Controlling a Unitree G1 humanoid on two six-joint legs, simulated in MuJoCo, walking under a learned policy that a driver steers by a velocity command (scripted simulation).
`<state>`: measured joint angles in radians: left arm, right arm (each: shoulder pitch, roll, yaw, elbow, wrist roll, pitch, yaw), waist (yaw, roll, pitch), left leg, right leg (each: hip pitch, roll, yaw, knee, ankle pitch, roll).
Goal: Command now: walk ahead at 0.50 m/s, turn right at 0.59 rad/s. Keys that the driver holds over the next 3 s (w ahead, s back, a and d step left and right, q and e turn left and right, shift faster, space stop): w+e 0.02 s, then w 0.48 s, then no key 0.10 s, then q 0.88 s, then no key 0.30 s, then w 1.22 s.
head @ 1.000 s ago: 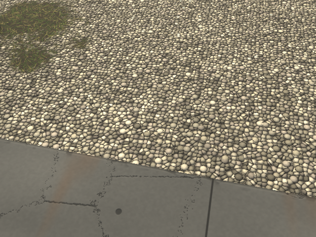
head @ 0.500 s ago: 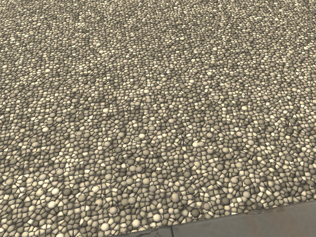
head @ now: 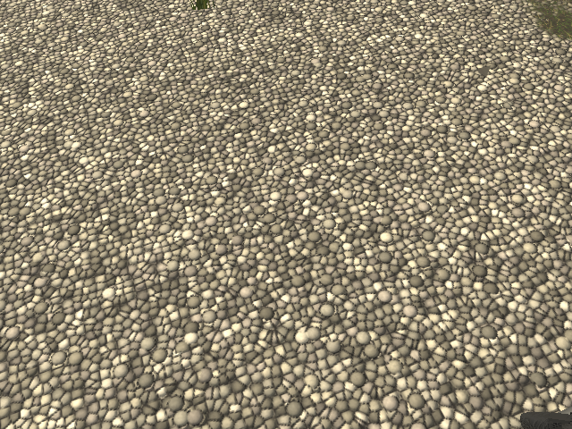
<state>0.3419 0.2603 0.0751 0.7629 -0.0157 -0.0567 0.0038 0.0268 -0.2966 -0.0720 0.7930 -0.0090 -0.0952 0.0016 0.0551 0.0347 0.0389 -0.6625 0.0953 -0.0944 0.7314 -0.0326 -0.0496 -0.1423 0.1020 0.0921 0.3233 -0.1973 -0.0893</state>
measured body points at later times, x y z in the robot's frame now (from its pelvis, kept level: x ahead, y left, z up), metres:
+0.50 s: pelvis +0.29 +0.05 +0.00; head +0.31 +0.05 +0.45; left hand +0.49 +0.29 -0.10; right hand +0.27 -0.22 -0.13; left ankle +0.26 +0.15 -0.75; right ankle +0.40 -0.14 -0.69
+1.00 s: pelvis +0.45 -0.01 -0.01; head +0.49 +0.00 +0.44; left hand +0.59 +0.27 -0.12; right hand +0.57 -0.29 -0.13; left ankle +0.49 +0.13 -0.71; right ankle +0.52 -0.12 -0.75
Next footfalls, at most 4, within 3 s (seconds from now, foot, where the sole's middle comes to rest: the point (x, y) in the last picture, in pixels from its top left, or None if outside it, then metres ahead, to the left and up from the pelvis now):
0.20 left None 0.30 0.14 -0.79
0.68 right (385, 392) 0.56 -0.13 -0.79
1.10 left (275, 405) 0.51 0.13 -0.79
1.58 right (368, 381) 0.58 -0.09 -0.79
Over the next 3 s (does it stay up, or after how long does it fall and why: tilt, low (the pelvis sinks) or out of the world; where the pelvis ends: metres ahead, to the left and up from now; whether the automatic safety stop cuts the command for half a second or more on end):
stays up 0.96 0.22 -0.01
